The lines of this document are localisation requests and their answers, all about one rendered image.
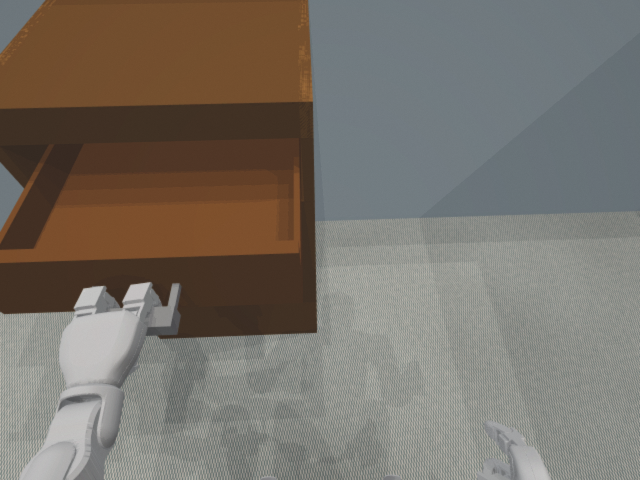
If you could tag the robot right hand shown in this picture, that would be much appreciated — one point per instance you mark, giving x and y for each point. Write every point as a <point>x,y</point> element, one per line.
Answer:
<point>524,461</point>

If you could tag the robot left hand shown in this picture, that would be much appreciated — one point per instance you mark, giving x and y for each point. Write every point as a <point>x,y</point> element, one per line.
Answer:
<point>103,347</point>

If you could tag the left robot forearm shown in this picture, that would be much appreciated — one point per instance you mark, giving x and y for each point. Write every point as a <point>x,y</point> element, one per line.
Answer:
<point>80,436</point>

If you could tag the handle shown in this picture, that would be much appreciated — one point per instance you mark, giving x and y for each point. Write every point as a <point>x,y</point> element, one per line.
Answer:
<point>162,320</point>

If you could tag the cabinet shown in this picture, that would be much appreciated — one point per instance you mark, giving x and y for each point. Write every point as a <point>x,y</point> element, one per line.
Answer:
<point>116,71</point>

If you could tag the drawer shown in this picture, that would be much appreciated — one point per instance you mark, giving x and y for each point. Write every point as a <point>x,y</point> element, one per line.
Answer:
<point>221,217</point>

